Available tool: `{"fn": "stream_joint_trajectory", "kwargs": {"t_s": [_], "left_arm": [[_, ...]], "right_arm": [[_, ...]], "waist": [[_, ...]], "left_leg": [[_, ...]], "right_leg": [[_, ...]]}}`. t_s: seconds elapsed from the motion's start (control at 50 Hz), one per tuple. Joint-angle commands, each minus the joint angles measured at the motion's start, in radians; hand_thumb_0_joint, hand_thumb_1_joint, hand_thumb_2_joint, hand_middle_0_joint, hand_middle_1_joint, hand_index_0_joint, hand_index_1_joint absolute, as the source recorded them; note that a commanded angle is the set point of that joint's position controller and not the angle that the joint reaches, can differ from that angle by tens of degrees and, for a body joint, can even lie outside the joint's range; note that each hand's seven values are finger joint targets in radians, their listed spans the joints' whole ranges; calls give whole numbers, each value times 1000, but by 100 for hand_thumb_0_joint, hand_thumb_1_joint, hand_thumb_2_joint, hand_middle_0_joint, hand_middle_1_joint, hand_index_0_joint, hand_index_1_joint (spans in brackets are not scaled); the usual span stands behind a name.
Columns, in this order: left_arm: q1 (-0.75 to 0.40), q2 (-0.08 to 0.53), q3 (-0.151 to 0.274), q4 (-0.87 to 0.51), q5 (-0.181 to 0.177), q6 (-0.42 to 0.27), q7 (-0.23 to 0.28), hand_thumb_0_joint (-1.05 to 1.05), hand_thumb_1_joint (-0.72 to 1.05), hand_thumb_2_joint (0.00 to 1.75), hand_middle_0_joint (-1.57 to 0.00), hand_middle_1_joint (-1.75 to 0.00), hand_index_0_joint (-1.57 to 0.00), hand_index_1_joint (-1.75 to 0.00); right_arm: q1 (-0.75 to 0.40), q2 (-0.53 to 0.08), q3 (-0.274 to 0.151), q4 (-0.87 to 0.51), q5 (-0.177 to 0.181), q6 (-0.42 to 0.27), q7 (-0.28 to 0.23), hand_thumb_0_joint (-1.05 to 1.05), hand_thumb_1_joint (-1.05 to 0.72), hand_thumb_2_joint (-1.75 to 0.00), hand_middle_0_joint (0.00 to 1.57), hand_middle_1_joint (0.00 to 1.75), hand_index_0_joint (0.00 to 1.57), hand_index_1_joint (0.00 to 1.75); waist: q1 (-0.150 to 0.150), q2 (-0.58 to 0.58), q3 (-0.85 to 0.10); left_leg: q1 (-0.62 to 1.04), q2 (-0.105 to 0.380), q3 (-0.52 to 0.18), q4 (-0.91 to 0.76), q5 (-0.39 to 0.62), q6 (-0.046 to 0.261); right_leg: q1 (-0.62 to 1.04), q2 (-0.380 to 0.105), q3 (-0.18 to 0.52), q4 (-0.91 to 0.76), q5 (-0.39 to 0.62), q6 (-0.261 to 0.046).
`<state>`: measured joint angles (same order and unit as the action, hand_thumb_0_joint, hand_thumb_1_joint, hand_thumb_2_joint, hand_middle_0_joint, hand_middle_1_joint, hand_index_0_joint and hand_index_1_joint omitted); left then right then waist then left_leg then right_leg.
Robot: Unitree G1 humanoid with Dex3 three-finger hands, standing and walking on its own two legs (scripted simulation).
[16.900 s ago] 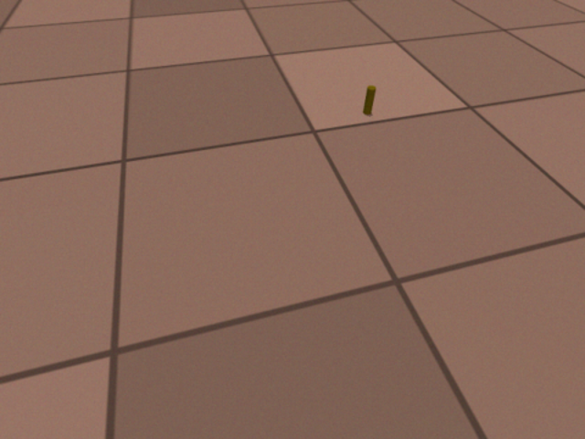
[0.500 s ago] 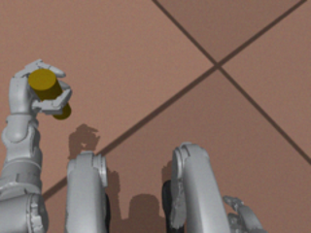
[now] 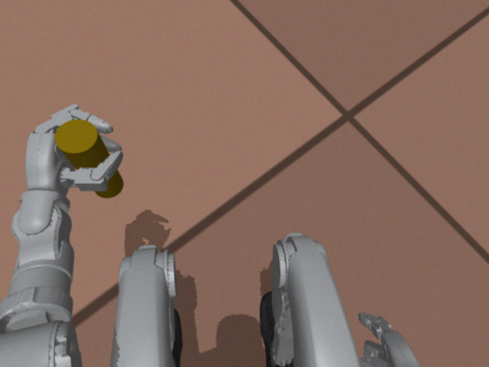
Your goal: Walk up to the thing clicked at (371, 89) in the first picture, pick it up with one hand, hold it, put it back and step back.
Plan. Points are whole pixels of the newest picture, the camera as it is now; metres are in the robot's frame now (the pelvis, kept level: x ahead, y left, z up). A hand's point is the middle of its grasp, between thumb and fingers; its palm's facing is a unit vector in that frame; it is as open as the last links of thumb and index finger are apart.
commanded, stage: lift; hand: left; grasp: from the side
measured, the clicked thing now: (95, 164) +0.45 +0.21 -0.05
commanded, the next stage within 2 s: hold in 1.70 s
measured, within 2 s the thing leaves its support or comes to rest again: neither
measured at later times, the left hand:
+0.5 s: hand (39, 119) +0.41 +0.19 +0.14, palm faces +0.02 -1.00 -0.06, open 6.9 cm
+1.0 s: hand out of the picture +0.39 +0.19 +0.28, palm faces +0.02 -1.00 -0.02, open 6.9 cm
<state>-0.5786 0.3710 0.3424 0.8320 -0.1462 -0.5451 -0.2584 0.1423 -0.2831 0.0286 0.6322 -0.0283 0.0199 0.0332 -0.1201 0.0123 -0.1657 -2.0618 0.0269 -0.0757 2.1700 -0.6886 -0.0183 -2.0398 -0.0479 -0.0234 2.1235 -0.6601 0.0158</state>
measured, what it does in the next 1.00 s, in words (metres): rises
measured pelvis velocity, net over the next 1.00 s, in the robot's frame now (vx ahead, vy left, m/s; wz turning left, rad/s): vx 0.05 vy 0.00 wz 0.03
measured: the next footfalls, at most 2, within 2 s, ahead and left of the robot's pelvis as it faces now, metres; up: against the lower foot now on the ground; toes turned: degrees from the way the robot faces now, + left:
none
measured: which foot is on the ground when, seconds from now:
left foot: down 0.00-1.00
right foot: down 0.00-1.00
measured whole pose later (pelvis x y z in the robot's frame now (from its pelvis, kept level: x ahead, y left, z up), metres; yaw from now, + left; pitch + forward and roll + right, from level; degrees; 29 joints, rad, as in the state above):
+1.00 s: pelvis +0.05 +0.00 +0.25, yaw +2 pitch +19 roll -2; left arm -0.17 0.25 0.16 0.39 -0.20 -0.32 -0.16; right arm 0.21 -0.24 0.00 0.63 0.04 -0.06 -0.04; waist -0.03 0.02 -0.13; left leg -1.07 0.05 -0.03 1.30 -0.55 -0.01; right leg -1.05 -0.04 -0.05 1.25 -0.52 0.02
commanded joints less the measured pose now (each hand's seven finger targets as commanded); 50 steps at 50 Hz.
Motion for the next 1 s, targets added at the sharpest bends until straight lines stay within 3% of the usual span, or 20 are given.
{"fn": "stream_joint_trajectory", "kwargs": {"t_s": [0.0, 0.06, 0.12, 0.14, 0.22, 0.26, 0.38, 0.42, 0.46, 0.48, 0.54, 0.58, 0.6, 0.64, 0.7, 0.76, 0.78, 0.86, 0.92, 0.98], "left_arm": [[-283, 190, 17, -315, -37, -52, 9, 0, 43, 122, -132, -140, -134, -139], [-256, 203, 30, -380, -42, -34, 17, 0, 40, 122, -131, -140, -133, -138], [-197, 142, -16, -399, -49, 1, 23, 0, 42, 124, -130, -140, -133, -139], [-189, 158, 4, -421, -52, 8, 30, 0, 43, 124, -131, -140, -133, -139], [-131, 134, -19, -502, -53, 43, 53, 0, 41, 124, -130, -140, -132, -139], [-100, 151, -2, -556, -51, 58, 65, 0, 45, 125, -130, -141, -133, -139], [-4, 77, -80, -653, -57, 117, 88, 0, 43, 124, -128, -140, -131, -138], [-8, 102, -61, -695, -54, 132, 102, 0, 41, 123, -129, -140, -131, -138], [15, 74, -107, -733, -51, 150, 108, 0, 38, 123, -128, -140, -131, -138], [42, 45, -123, -717, -57, 158, 111, 0, 41, 123, -127, -140, -130, -138], [88, 81, -76, -705, -60, 175, 128, 0, 41, 125, -130, -142, -132, -140], [96, 41, -124, -738, -63, 176, 128, 0, 43, 125, -128, -142, -131, -140], [93, 71, -100, -776, -60, 175, 135, 0, 44, 126, -130, -143, -133, -141], [117, 57, -101, -722, -60, 176, 139, 0, 44, 129, -131, -144, -134, -142], [127, 21, -127, -686, -73, 171, 130, 0, 41, 128, -130, -143, -133, -142], [141, 68, -98, -664, -60, 165, 119, 0, 41, 127, -130, -142, -132, -140], [160, 48, -123, -621, -52, 165, 113, 0, 41, 126, -130, -142, -133, -140], [122, 27, -133, -711, -82, 146, 95, 0, 41, 125, -131, -141, -134, -140], [175, 1, -141, -636, -86, 152, 88, 0, 40, 126, -131, -142, -133, -141], [150, 46, -116, -672, -70, 141, 98, 0, 40, 124, -131, -140, -133, -139]], "right_arm": [[91, -188, -78, -92, 11, -32, -21, 0, -91, -90, 20, 30, 20, 30], [92, -179, -85, -101, 17, -38, -27, 0, -91, -90, 20, 30, 20, 30], [77, -171, -86, -114, 23, -44, -35, 0, -90, -90, 20, 30, 20, 30], [78, -171, -90, -115, 27, -45, -38, 0, -90, -90, 20, 30, 20, 30], [63, -158, -91, -132, 40, -48, -47, 0, -89, -89, 20, 30, 20, 30], [65, -160, -96, -138, 46, -49, -54, 0, -89, -89, 20, 30, 20, 30], [47, -140, -94, -151, 62, -59, -69, 0, -89, -89, 20, 30, 20, 30], [52, -136, -94, -145, 65, -63, -74, 0, -89, -89, 20, 30, 20, 30], [54, -128, -91, -152, 68, -64, -79, 0, -89, -89, 20, 30, 20, 30], [50, -126, -90, -146, 70, -68, -81, 0, -89, -89, 20, 30, 20, 30], [56, -119, -87, -134, 74, -76, -86, 0, -89, -89, 20, 30, 20, 30], [59, -110, -82, -136, 73, -79, -87, 0, -89, -89, 20, 30, 20, 30], [63, -107, -82, -133, 72, -82, -89, 0, -89, -89, 20, 30, 20, 30], [65, -101, -77, -125, 74, -87, -89, 0, -88, -89, 20, 30, 20, 30], [65, -96, -77, -118, 73, -98, -88, 0, -88, -89, 20, 30, 20, 30], [57, -104, -83, -116, 71, -103, -88, 0, -88, -89, 20, 30, 20, 30], [65, -102, -82, -113, 69, -102, -87, 0, -89, -89, 20, 30, 20, 30], [75, -94, -78, -116, 68, -111, -82, 0, -89, -89, 20, 30, 20, 30], [67, -97, -78, -114, 69, -118, -81, 0, -89, -89, 20, 30, 20, 30], [75, -95, -78, -112, 64, -116, -85, 0, -90, -89, 20, 30, 20, 30]], "waist": [[11, 114, -644], [28, 109, -665], [23, 93, -640], [27, 76, -635], [44, 75, -618], [58, 86, -652], [50, 71, -595], [63, 85, -605], [54, 87, -589], [52, 73, -550], [73, 46, -519], [64, 68, -510], [77, 72, -511], [73, 40, -444], [64, 33, -410], [88, 53, -352], [78, 45, -341], [82, 58, -373], [78, 23, -329], [88, 36, -325]], "left_leg": [[464, -27, 38, -335, 105, 45], [503, -26, 40, -365, 98, 46], [525, -24, 41, -398, 107, 46], [528, -25, 44, -405, 106, 50], [596, -22, 34, -473, 113, 46], [666, -22, 27, -510, 149, 43], [798, -15, 9, -626, 158, 38], [859, -13, 4, -662, 195, 35], [910, -14, 2, -709, 191, 35], [928, -10, -6, -735, 185, 32], [965, -12, 1, -782, 217, 35], [1031, -11, -3, -824, 249, 31], [1052, -12, 2, -841, 256, 30], [1048, -12, 4, -873, 258, 33], [1092, -13, 15, -915, 277, 34], [1143, -11, 17, -975, 279, 29], [1158, -10, 20, -987, 286, 29], [1235, -13, 23, -1042, 312, 26], [1237, -14, 30, -1079, 304, 28], [1284, -14, 37, -1113, 315, 26]], "right_leg": [[416, 33, -28, -305, 131, -56], [458, 33, -14, -349, 119, -54], [497, 32, -3, -398, 127, -51], [520, 30, 3, -423, 127, -48], [572, 29, 3, -477, 131, -48], [610, 30, 0, -498, 166, -51], [699, 32, -5, -605, 188, -46], [739, 32, -7, -633, 217, -47], [783, 33, -7, -685, 220, -45], [786, 33, -10, -700, 218, -43], [874, 37, -8, -761, 246, -40], [906, 38, -11, -792, 275, -40], [934, 40, -11, -815, 279, -40], [975, 42, -12, -850, 287, -38], [1033, 45, -9, -905, 309, -36], [1056, 43, -11, -950, 300, -39], [1071, 44, -10, -967, 308, -38], [1152, 45, -14, -1020, 330, -37], [1201, 45, -12, -1063, 331, -33], [1239, 45, -8, -1097, 340, -31]]}}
